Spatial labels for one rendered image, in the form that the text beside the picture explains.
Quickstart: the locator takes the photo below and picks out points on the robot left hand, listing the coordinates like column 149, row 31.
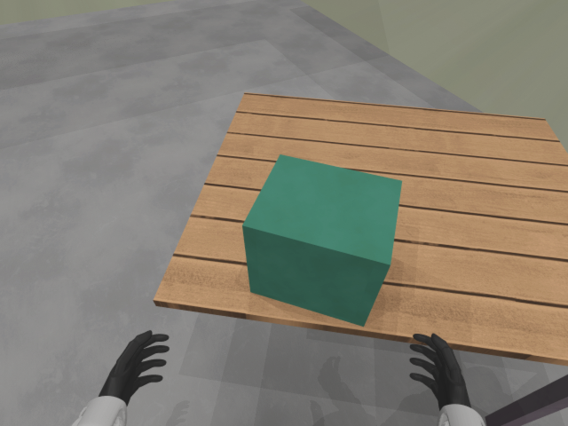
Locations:
column 123, row 380

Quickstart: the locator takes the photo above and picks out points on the robot right hand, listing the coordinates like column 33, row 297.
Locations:
column 449, row 386

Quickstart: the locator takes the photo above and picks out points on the left robot forearm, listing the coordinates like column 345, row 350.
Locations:
column 103, row 411

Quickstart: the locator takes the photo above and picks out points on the right robot forearm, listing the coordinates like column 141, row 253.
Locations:
column 459, row 415

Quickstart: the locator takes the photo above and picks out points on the table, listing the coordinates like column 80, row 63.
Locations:
column 480, row 253

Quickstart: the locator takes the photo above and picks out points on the carton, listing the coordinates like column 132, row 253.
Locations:
column 320, row 237

